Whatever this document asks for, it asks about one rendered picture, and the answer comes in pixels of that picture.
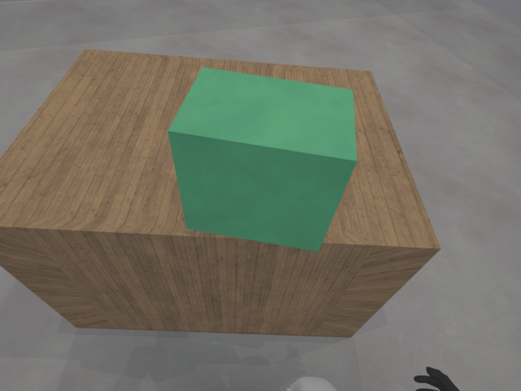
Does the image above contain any carton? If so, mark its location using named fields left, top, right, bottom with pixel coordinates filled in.
left=168, top=67, right=357, bottom=252

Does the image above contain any right robot hand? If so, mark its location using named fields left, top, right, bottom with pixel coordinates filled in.
left=414, top=367, right=460, bottom=391

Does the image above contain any pedestal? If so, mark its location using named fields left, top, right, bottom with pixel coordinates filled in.
left=0, top=49, right=441, bottom=338

